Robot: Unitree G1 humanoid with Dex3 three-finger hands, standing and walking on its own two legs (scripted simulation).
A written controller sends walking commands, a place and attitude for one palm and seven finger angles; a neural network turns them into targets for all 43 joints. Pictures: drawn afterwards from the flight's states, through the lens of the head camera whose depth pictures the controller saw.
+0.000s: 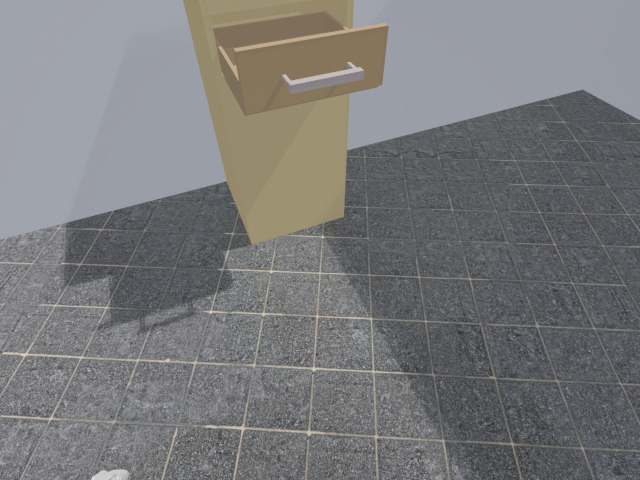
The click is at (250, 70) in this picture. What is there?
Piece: drawer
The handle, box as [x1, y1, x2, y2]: [282, 62, 363, 93]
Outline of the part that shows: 363,70 360,67 356,67 350,62 347,62 347,66 349,68 346,70 291,81 285,74 282,75 282,78 288,86 288,90 290,93 294,93 363,78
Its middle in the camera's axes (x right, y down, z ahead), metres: +0.00 -0.40 +0.94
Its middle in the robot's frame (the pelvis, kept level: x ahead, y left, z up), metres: +0.98 +0.05 +0.05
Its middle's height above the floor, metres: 0.82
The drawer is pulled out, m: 0.25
